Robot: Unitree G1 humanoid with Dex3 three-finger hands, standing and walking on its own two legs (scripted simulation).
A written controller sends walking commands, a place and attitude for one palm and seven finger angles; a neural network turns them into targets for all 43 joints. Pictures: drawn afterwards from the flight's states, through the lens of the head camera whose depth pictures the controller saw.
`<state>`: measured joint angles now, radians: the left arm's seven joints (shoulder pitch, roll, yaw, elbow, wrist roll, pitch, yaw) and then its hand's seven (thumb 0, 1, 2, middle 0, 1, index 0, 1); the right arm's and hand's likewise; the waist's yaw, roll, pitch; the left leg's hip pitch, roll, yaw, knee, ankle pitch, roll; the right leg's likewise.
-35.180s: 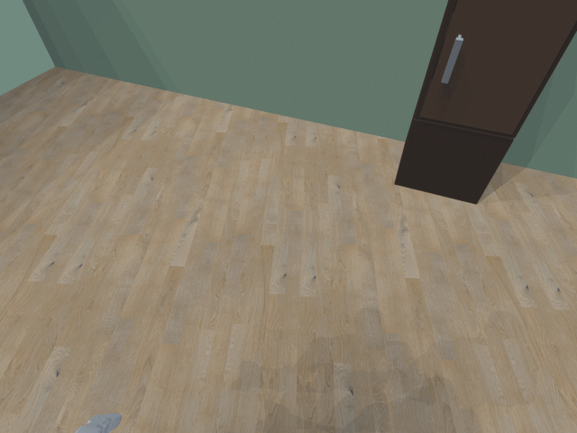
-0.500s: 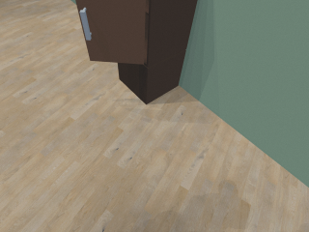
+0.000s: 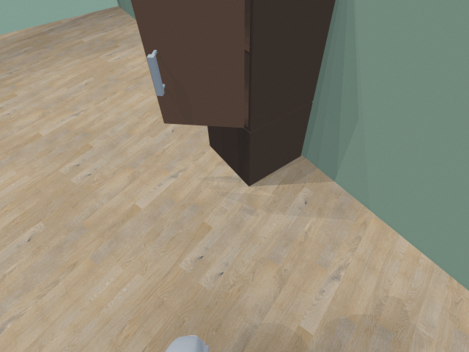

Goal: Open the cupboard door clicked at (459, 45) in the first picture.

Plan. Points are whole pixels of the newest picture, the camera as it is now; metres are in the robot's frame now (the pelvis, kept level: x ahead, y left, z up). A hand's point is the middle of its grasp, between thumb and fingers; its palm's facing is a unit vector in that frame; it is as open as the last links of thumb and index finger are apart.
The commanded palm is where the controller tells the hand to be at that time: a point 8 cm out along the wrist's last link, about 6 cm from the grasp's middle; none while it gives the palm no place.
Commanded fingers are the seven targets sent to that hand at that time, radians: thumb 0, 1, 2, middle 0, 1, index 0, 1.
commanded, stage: take the last steps up to it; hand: left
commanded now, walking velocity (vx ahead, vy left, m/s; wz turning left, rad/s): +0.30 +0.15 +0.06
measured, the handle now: (157, 73) +1.04 +0.36 -0.09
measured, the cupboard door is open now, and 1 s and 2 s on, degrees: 48 48 48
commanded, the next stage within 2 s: come to a stop and stand still in 1.04 s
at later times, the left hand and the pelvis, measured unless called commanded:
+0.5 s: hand (107, 308) +0.23 +0.30 -0.17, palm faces +0.06 -0.98 -0.20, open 7.4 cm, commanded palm none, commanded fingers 0.00 0.90 0.90 -0.20 -0.30 -0.20 -0.30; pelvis +0.18 +0.11 +0.00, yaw -1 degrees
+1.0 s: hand (142, 229) +0.42 +0.27 -0.17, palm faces +0.05 -0.97 -0.22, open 7.1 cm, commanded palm none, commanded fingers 0.00 0.90 0.90 -0.20 -0.30 -0.20 -0.30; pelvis +0.35 +0.08 +0.00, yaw +0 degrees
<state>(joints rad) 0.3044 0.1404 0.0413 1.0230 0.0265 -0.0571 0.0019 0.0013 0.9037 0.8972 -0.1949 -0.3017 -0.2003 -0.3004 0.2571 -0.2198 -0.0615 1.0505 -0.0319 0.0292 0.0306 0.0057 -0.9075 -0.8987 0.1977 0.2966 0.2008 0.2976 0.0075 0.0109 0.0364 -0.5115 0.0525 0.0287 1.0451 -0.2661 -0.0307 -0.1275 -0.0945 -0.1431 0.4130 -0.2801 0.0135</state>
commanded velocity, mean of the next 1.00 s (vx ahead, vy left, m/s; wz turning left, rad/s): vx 0.27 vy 0.08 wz -0.04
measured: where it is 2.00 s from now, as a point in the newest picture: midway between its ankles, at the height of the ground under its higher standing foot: (223, 302)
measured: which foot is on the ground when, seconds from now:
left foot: up 0.00-0.20, down 0.22-0.78, up 0.80-1.00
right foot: down 0.00-0.24, up 0.26-0.76, down 0.78-1.00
